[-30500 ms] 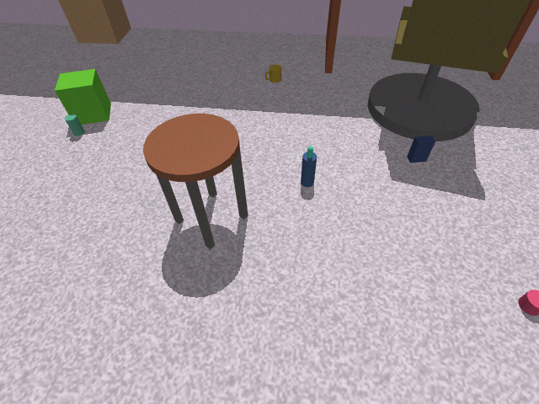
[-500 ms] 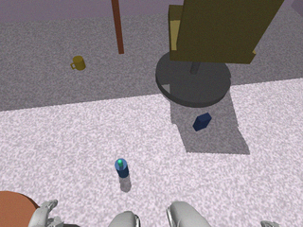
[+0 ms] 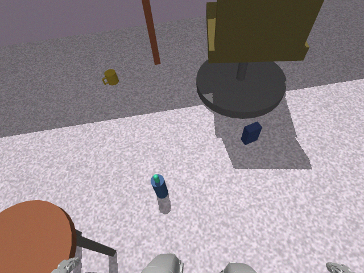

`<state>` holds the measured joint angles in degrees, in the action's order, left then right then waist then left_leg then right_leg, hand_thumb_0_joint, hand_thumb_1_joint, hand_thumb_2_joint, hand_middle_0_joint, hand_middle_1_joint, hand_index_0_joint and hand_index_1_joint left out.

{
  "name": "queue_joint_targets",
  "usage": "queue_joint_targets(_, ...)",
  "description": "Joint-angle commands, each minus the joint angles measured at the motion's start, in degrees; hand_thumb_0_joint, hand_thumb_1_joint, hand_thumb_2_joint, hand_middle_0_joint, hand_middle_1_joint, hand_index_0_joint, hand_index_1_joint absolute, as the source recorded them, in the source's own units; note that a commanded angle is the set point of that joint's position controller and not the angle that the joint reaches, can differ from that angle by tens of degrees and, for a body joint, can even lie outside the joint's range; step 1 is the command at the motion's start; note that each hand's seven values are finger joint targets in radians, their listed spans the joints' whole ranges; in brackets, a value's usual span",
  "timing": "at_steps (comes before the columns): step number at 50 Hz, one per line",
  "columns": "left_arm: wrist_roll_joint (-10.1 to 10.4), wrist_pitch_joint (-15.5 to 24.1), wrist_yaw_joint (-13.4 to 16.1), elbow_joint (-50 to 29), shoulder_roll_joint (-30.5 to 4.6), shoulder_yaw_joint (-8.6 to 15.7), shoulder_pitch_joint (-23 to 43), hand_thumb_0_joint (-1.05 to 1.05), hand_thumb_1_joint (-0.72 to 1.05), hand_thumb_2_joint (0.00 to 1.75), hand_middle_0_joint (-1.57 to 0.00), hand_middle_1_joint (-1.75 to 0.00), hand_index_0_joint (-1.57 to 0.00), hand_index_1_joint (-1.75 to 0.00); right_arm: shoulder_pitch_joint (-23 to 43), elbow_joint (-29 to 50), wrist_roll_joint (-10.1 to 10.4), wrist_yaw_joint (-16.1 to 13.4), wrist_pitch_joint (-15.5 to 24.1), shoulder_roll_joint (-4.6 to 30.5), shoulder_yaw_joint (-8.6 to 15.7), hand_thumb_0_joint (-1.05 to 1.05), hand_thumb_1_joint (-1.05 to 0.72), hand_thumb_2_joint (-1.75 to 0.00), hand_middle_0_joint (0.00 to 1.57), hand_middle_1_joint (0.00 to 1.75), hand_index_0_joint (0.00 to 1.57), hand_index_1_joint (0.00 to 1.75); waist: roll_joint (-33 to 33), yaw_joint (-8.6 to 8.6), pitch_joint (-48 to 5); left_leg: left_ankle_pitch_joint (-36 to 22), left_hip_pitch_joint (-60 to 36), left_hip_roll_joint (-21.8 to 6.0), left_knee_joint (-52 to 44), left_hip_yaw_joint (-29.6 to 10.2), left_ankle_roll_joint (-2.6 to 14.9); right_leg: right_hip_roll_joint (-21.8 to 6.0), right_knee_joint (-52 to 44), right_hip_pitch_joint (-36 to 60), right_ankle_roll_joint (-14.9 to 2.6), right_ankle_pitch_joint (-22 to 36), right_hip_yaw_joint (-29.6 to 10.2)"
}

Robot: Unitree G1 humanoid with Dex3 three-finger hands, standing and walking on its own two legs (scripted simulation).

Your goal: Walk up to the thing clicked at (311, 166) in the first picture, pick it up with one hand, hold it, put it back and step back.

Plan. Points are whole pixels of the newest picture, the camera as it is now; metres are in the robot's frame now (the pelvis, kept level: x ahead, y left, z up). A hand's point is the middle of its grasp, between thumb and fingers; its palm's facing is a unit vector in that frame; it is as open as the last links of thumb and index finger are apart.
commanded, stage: step back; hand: left
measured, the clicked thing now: (159, 185) +0.54 +0.19 -0.64
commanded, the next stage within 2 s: none
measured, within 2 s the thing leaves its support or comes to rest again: neither
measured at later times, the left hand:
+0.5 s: hand out of the picture -0.05 +0.25 -0.16, palm faces -0.05 -0.91 -0.40, open 7.4 cm
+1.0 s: hand out of the picture -0.20 +0.26 -0.15, palm faces +0.03 -0.92 -0.38, open 7.4 cm
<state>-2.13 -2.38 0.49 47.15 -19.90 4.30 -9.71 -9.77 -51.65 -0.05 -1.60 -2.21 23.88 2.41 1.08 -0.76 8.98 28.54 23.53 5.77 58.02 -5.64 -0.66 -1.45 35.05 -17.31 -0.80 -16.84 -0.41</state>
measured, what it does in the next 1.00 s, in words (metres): walks backwards: left foot, then right foot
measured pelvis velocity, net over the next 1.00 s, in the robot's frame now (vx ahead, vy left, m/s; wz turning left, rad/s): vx -0.31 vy -0.02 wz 0.02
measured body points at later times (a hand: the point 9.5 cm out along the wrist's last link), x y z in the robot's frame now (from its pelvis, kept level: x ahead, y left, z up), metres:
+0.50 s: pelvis -0.15 -0.02 -0.02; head -0.09 -0.03 +0.43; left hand -0.05 +0.30 -0.13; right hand -0.02 -0.34 -0.13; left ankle -0.05 +0.12 -0.72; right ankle -0.16 -0.14 -0.73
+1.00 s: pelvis -0.31 -0.02 +0.00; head -0.25 +0.00 +0.44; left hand -0.20 +0.31 -0.12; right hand -0.20 -0.32 -0.11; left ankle -0.26 +0.10 -0.73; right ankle -0.33 -0.15 -0.65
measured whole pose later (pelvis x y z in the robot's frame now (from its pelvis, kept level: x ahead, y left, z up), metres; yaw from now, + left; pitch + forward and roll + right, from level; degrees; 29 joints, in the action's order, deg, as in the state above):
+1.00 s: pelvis -0.31 -0.02 +0.00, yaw +1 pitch -2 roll -1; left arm -0.8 -3.9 0.7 47.4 -22.6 4.8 -7.6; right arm -8.3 -50.1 -2.3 -0.9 -1.7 20.7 1.8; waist -1.4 -0.2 9.8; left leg 14.3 18.9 -0.6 35.2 -0.6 1.5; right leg 5.0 66.4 -25.8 0.3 -30.5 -6.1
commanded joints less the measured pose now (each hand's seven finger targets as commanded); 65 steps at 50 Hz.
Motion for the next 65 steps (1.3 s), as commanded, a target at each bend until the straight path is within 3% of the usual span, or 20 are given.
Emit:
queue_joint_targets(1, 0.63, 0.93, 1.44, -6.08, -14.63, 3.37, 0.21, 0.0, 0.9, 0.9, -0.2, -0.3, -0.2, -0.3, -0.97, 4.93, -0.66, -0.14, 1.71, 7.92, 2.77, 0.0, -0.9, -0.9, 0.2, 0.3, 0.2, 0.3, -11.67, -1.23, -11.89, -1.71, -0.23, -3.42, -18.95, 3.89, 0.7, -11.77, -1.84, 15.24, -10.44, 33.38, -11.1)
queue_joint_targets(4, 1.55, 0.13, 0.84, -7.48, -13.82, 2.62, 1.06, 0.0, 0.9, 0.9, -0.2, -0.3, -0.2, -0.3, -4.26, 3.76, -1.57, 0.03, 2.43, 9.76, 3.97, 0.0, -0.9, -0.9, 0.2, 0.3, 0.2, 0.3, -7.2, 0.84, -13.82, -24.36, -13.09, -7.06, -34.46, 1.56, 2.25, -7.85, 4.16, 5.97, -5.31, 23.05, -8.71)
queue_joint_targets(7, 1.15, -0.09, 1.89, -7.84, -13.39, 3.44, 6.68, 0.0, 0.9, 0.9, -0.2, -0.3, -0.2, -0.3, -2.21, 5.08, -1.94, 0.56, 2.55, 18.56, 5.94, 0.0, -0.9, -0.9, 0.2, 0.3, 0.2, 0.3, 10.36, 4.54, -11.49, -41.99, -9.45, -28.21, -37.12, -24.6, 17.91, 6.79, 30.42, -6.87, -0.29, -21.39, -9.9)
queue_joint_targets(10, 2.23, -0.09, 1.65, -5.35, -12.64, 3.33, 1.06, 0.0, 0.9, 0.9, -0.2, -0.3, -0.2, -0.3, 3.03, 6.33, -1.61, -0.31, 2.56, 12.49, 3.83, 0.0, -0.9, -0.9, 0.2, 0.3, 0.2, 0.3, 5.13, -0.32, -10.39, -46.55, -14.14, -20.58, -31.71, -9.3, 13.06, 7.02, 37.43, -12.45, -0.62, -14.36, -10.73)
queue_joint_targets(20, 1.13, 1.17, 0.31, -2.52, -11.66, 3.54, -3.42, 0.0, 0.9, 0.9, -0.2, -0.3, -0.2, -0.3, 2.76, 8.72, -1.77, 0.12, 1.1, 13.96, 4.57, 0.0, -0.9, -0.9, 0.2, 0.3, 0.2, 0.3, 10.8, 1.3, -12.59, -29.77, -11.1, -19.03, -28.79, -6.23, 12.5, 3.13, 2.6, 1.89, 1.14, -5.57, -0.51)
queue_joint_targets(23, -0.61, 2.18, 0.2, -0.7, -15.31, 4.7, -7.99, 0.0, 0.9, 0.9, -0.2, -0.3, -0.2, -0.3, 3.51, 9.18, -0.46, 0.46, 0.27, 10.08, 3.67, 0.0, -0.9, -0.9, 0.2, 0.3, 0.2, 0.3, -0.41, -0.81, -12.86, -13.5, 4.41, -11.21, -17.28, -2.97, 4.57, -4.83, -12.11, 12.01, -3.18, -1.19, -13.81)
queue_joint_targets(24, -0.02, 1.84, 0.01, -2.49, -22.38, 6.22, -4.12, 0.0, 0.9, 0.9, -0.2, -0.3, -0.2, -0.3, 6.33, 10.37, -0.07, -0.19, 0.31, 8.13, 3.49, 0.0, -0.9, -0.9, 0.2, 0.3, 0.2, 0.3, -17.32, -2.72, -9.83, 3.96, 7.51, 0.0, -3.1, 1.56, 1.1, -18.01, -17.7, 1.17, -12.81, 0.31, -29.79)
queue_joint_targets(25, -0.53, 2.03, 0.22, -4.83, -23.94, 6.22, -0.09, 0.0, 0.9, 0.9, -0.2, -0.3, -0.2, -0.3, 6.06, 9.74, -0.58, -0.67, -0.09, 10.36, 4.31, 0.0, -0.9, -0.9, 0.2, 0.3, 0.2, 0.3, -16.35, -2.42, -6.12, 7.37, 3.91, -1.51, 7.78, -4.19, 0.09, -23.44, -19.7, -9.38, -17.34, 0.87, -35.26)
queue_joint_targets(28, -0.19, 2.17, 1.01, -6.09, -16.16, 4.45, 7.42, 0.0, 0.9, 0.9, -0.2, -0.3, -0.2, -0.3, -0.92, 6.14, 0.47, -0.31, 0.4, 9.85, 3.87, 0.0, -0.9, -0.9, 0.2, 0.3, 0.2, 0.3, -7.59, 2.68, -7.3, -1.39, 4.2, 1.15, 12.35, -4.39, 0.62, -11.96, -10.58, -2.95, -10.44, 16.04, -13.91)
queue_joint_targets(33, -0.53, 1.63, 1.75, -6.17, -14.78, 4.11, 1.42, 0.0, 0.9, 0.9, -0.2, -0.3, -0.2, -0.3, -0.24, 6.95, -0.56, -0.51, 0.93, 8.49, 3.05, 0.0, -0.9, -0.9, 0.2, 0.3, 0.2, 0.3, -11.35, -1.78, -9.66, 2.89, 5.74, -1.73, -0.84, -0.03, -0.71, -12.59, -7.11, 10.31, -11.49, 23.92, -12.31)
queue_joint_targets(38, 0.95, 0.1, 1.37, -7.09, -15.7, 3.32, 3.36, 0.0, 0.9, 0.9, -0.2, -0.3, -0.2, -0.3, -7.29, 3.63, -1.48, -0.12, 1.67, 8.33, 3.87, 0.0, -0.9, -0.9, 0.2, 0.3, 0.2, 0.3, -9.86, 1.53, -13.92, -14.02, -9.12, -3.44, -34.04, 7.2, 1.21, -11.02, 2.88, 9.04, -7.8, 24.87, -9.6)
queue_joint_targets(40, 1.46, -0.45, 0.96, -7.44, -11.18, 1.89, -0.26, 0.0, 0.9, 0.9, -0.2, -0.3, -0.2, -0.3, -4.34, 4.81, -3.02, 0.04, 1.75, 16.06, 5.75, 0.0, -0.9, -0.9, 0.2, 0.3, 0.2, 0.3, 8.82, -0.05, -11.89, -25.03, -17.44, -21.22, -38.15, -19.01, 7.86, 1.23, 16.29, -12.21, -1.12, -5.1, -3.13)
queue_joint_targets(41, 1.29, -0.31, 2.05, -8.27, -13.71, 3.26, 5.5, 0.0, 0.9, 0.9, -0.2, -0.3, -0.2, -0.3, -2.83, 6.25, -2.42, 0.7, 1.62, 21.23, 6.39, 0.0, -0.9, -0.9, 0.2, 0.3, 0.2, 0.3, 13.89, 3.93, -11.47, -31.5, -7.23, -29.29, -39.8, -26.84, 17.2, 5.28, 26.36, -9.34, 0.24, -22.65, -4.92)
queue_joint_targets(42, 0.76, -0.48, 2.27, -6.96, -14.55, 3.8, 6.9, 0.0, 0.9, 0.9, -0.2, -0.3, -0.2, -0.3, -1.11, 5.93, -2.39, 0.52, 2.0, 18.76, 6.23, 0.0, -0.9, -0.9, 0.2, 0.3, 0.2, 0.3, 8.49, 3.38, -9.89, -33.17, -3.56, -29.07, -39.14, -24.68, 18.3, 5.85, 34.83, -7.48, 0.02, -21.09, -10.61)
queue_joint_targets(45, 1.96, -0.45, 1.81, -3.47, -13.71, 3.64, 0.07, 0.0, 0.9, 0.9, -0.2, -0.3, -0.2, -0.3, 5.47, 6.86, -2.24, -0.37, 2.08, 12.56, 3.76, 0.0, -0.9, -0.9, 0.2, 0.3, 0.2, 0.3, 5.14, -1.85, -8.23, -36.5, -5.4, -21.48, -34.16, -9.15, 13.86, 6.3, 40.74, -9.57, -0.12, -13.18, -9.7)
queue_joint_targets(51, 1.04, 0.55, 0.69, -3.77, -12.16, 2.88, 1.2, 0.0, 0.9, 0.9, -0.2, -0.3, -0.2, -0.3, 0.06, 6.35, -2.31, -0.27, 1.34, 12.31, 4.22, 0.0, -0.9, -0.9, 0.2, 0.3, 0.2, 0.3, 7.19, 2.35, -11.8, -37.91, -18.41, -20.11, -29.46, -7.44, 14.85, 3.33, 15.84, -7.71, 2.6, -13.94, -3.73)
queue_joint_targets(55, 0.67, 1.41, 0.57, 0.99, -11.61, 2.63, -7.3, 0.0, 0.9, 0.9, -0.2, -0.3, -0.2, -0.3, 4.15, 7.4, -1.12, 0.34, -0.25, 13.92, 4.11, 0.0, -0.9, -0.9, 0.2, 0.3, 0.2, 0.3, 10.06, -1.49, -16.24, -32.9, -13.24, -18.19, -24.95, -4.14, 10.37, 3.36, -10.56, 6.83, 0.05, 1.3, 2.04)
queue_joint_targets(59, -0.29, 1.83, 0.8, -3.15, -23.69, 5.31, 1.39, 0.0, 0.9, 0.9, -0.2, -0.3, -0.2, -0.3, 6.23, 8.33, -0.37, -0.69, -0.81, 10.95, 4.15, 0.0, -0.9, -0.9, 0.2, 0.3, 0.2, 0.3, -14.25, -1.96, -5.71, 6.39, 2.61, -2.83, 9.11, -6.2, 0.01, -23.9, -18.9, -11.01, -16.75, 3.87, -32.06)
queue_joint_targets(61, -0.31, 2.0, 1.35, -4.04, -17.51, 3.52, 6.96, 0.0, 0.9, 0.9, -0.2, -0.3, -0.2, -0.3, 2.36, 6.12, 0.08, -0.4, -0.38, 10.16, 3.6, 0.0, -0.9, -0.9, 0.2, 0.3, 0.2, 0.3, -5.65, 1.71, -5.95, 0.15, 3.62, 0.03, 11.6, -5.24, 0.59, -14.44, -10.75, -5.82, -12.11, 16.95, -15.67)
queue_joint_targets(65, -1.06, 2.75, 1.4, -2.88, -16.14, 3.81, 0.76, 0.0, 0.9, 0.9, -0.2, -0.3, -0.2, -0.3, 1.52, 5.65, -0.89, 0.08, 0.88, 8.73, 2.87, 0.0, -0.9, -0.9, 0.2, 0.3, 0.2, 0.3, -9.59, -1.98, -10.24, 0.44, 6.58, -2.14, 0.07, -0.18, -0.59, -11.04, -7.77, 9.48, -10.24, 10.9, -12.26)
